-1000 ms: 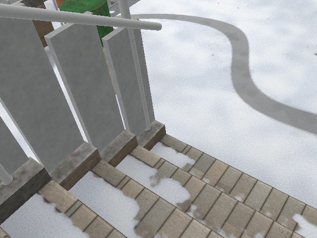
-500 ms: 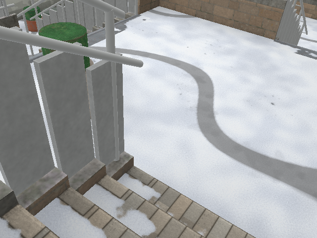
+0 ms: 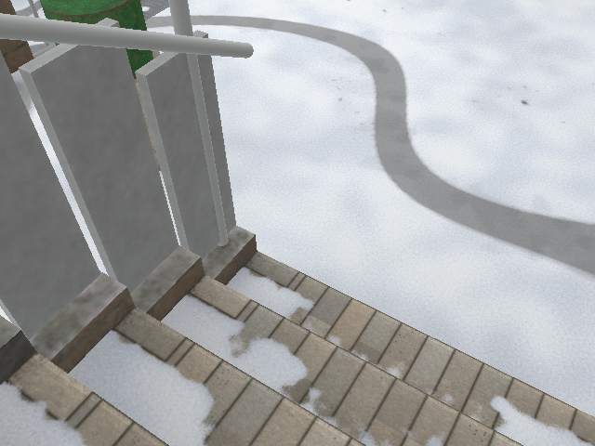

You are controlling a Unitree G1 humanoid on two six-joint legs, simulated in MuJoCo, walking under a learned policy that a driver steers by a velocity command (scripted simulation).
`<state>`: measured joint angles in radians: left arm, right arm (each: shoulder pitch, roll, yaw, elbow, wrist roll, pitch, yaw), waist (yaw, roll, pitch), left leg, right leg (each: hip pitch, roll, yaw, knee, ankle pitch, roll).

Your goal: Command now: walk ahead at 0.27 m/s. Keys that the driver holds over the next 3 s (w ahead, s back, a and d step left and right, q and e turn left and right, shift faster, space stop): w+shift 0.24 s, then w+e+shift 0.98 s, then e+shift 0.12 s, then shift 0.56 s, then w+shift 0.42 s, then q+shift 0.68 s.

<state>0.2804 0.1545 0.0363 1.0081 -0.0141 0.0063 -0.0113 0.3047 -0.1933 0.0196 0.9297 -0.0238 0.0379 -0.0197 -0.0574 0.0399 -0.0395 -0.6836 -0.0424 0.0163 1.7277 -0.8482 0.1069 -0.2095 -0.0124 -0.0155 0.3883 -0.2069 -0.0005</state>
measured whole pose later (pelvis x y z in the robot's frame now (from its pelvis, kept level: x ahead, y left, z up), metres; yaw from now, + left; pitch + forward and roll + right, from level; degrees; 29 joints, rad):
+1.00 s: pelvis +0.51 +0.08 -0.21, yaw -34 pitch -1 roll -1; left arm 0.21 0.27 0.07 0.86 0.01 0.01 -0.02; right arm 0.42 -0.18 -0.04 0.91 -0.03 -0.06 -0.05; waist -0.01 -0.04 0.08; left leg -0.54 0.08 0.01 2.04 -0.76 -0.02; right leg -0.38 0.16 -0.10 0.74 -0.33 -0.22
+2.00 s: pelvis +0.93 -0.15 -0.39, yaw -64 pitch -1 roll -2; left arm 0.16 0.17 0.03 0.96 0.03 0.01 0.03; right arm 0.35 -0.22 -0.03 0.91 -0.05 -0.03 0.04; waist -0.02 0.04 0.05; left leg -0.42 0.04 0.05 1.17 -0.50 -0.01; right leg -0.48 0.04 0.04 0.86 -0.36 -0.03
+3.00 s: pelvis +1.20 -0.45 -0.71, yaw -35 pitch +0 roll -1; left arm 0.29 0.23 0.05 0.87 0.03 0.00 0.05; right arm 0.07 -0.24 -0.06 0.85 -0.02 0.02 0.03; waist 0.05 -0.04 0.12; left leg -0.48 -0.08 0.05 0.62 -0.15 0.11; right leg -0.64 -0.09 -0.05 2.04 -0.77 0.01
